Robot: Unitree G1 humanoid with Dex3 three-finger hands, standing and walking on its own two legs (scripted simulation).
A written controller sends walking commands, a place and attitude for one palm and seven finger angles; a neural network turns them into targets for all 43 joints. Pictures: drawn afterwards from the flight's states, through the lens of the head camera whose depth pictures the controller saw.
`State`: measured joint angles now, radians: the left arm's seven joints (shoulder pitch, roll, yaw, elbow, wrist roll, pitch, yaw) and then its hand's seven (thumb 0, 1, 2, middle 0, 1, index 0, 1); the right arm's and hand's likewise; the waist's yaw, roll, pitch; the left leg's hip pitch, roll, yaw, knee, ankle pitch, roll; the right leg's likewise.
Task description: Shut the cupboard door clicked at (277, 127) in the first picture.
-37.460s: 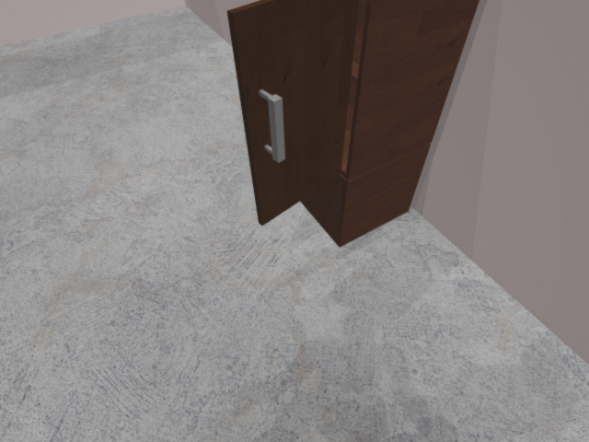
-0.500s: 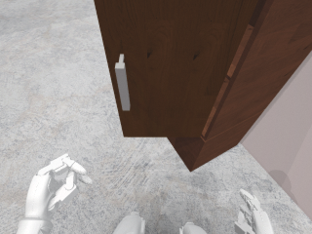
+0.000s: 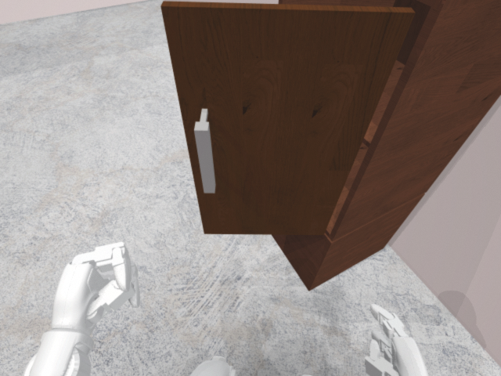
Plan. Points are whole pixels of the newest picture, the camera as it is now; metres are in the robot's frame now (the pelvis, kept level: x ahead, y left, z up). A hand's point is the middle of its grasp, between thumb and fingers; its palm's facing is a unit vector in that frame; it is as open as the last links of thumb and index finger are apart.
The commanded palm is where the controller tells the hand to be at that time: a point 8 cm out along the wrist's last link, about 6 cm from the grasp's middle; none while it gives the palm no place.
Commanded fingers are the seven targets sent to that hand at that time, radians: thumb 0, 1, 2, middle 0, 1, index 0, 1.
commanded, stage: raise the hand and make a fist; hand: left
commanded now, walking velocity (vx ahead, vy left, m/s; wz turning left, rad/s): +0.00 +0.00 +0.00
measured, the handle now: (207, 153) +0.49 +0.13 +0.07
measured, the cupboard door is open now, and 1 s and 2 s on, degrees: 62 62 62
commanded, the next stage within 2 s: bring the fist close to the handle in 0.40 s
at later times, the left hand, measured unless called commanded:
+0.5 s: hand (152, 286) +0.23 +0.16 +0.07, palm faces +0.06 -1.00 -0.04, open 3.1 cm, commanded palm +0.20 +0.21 +0.07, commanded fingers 0.00 0.90 0.90 -1.30 -1.50 -1.30 -1.50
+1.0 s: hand (190, 239) +0.30 +0.12 +0.07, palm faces +0.04 -1.00 -0.02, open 3.1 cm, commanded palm +0.28 +0.17 +0.07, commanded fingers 0.00 0.90 0.90 -1.30 -1.50 -1.30 -1.50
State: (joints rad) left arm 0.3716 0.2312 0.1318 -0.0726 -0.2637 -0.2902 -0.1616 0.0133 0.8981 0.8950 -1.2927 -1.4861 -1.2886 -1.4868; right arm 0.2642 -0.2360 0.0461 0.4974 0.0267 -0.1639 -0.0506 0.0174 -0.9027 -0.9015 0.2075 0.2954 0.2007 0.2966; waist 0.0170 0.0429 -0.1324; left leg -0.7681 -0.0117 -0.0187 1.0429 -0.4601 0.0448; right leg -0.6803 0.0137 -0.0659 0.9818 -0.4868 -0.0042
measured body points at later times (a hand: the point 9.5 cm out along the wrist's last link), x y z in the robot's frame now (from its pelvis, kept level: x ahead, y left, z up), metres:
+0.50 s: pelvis +0.00 -0.03 +0.00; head +0.03 -0.03 +0.45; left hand +0.22 +0.21 +0.07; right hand +0.18 -0.26 -0.08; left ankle +0.03 +0.09 -0.67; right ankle +0.00 -0.12 -0.67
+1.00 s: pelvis +0.00 -0.03 +0.00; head +0.04 -0.04 +0.45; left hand +0.29 +0.17 +0.08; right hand +0.16 -0.26 -0.09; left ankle +0.03 +0.09 -0.67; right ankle +0.00 -0.12 -0.67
